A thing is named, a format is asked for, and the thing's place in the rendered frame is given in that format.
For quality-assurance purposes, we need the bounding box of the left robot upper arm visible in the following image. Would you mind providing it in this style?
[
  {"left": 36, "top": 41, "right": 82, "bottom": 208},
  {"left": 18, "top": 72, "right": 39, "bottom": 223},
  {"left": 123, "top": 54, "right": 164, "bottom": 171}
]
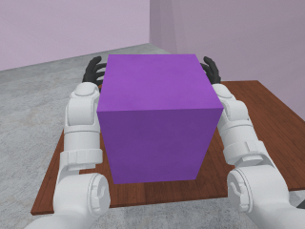
[{"left": 24, "top": 173, "right": 111, "bottom": 229}]

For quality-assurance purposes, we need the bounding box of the robot left hand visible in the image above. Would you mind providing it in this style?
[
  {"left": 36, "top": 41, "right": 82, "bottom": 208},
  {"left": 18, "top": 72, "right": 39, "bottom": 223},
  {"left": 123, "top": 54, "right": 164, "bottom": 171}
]
[{"left": 82, "top": 55, "right": 107, "bottom": 93}]

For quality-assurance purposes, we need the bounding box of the robot right hand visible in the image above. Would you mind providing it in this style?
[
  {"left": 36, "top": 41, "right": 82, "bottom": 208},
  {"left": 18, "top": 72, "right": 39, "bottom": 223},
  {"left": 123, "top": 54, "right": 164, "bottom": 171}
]
[{"left": 200, "top": 56, "right": 221, "bottom": 85}]

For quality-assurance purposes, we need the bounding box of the right robot upper arm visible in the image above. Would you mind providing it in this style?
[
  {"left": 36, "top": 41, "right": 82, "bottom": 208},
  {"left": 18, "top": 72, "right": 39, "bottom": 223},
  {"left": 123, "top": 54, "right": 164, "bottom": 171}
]
[{"left": 227, "top": 164, "right": 305, "bottom": 229}]

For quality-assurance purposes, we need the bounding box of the robot left forearm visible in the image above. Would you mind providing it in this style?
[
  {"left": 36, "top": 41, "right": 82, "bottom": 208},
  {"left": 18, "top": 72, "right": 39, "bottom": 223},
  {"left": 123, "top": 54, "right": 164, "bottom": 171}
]
[{"left": 52, "top": 82, "right": 103, "bottom": 211}]

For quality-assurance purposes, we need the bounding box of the robot right forearm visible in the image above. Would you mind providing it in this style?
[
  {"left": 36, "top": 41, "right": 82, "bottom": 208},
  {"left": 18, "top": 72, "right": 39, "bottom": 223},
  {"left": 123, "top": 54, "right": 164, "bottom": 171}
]
[{"left": 212, "top": 83, "right": 290, "bottom": 200}]

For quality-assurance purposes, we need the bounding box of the table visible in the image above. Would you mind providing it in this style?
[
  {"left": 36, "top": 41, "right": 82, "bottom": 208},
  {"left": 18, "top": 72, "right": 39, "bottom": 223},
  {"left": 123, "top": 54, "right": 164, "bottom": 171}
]
[{"left": 30, "top": 80, "right": 305, "bottom": 216}]

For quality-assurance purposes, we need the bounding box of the carton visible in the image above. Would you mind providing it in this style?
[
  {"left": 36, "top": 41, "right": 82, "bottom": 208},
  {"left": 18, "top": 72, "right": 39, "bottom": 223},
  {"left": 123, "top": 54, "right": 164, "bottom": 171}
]
[{"left": 96, "top": 53, "right": 224, "bottom": 184}]

